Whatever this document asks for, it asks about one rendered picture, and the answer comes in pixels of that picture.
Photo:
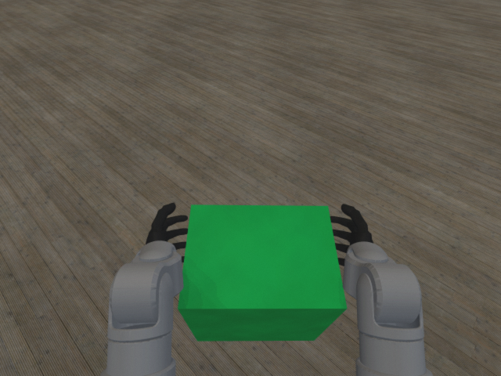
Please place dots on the carton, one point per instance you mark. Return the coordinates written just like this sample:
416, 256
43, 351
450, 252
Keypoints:
260, 273

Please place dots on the robot left hand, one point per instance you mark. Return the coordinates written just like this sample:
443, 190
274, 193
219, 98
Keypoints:
161, 223

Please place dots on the robot right hand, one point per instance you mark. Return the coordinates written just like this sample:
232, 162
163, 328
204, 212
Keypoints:
357, 226

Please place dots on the right robot forearm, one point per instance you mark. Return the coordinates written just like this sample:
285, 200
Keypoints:
389, 313

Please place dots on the left robot forearm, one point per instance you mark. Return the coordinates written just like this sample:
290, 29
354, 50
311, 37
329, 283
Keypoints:
140, 317

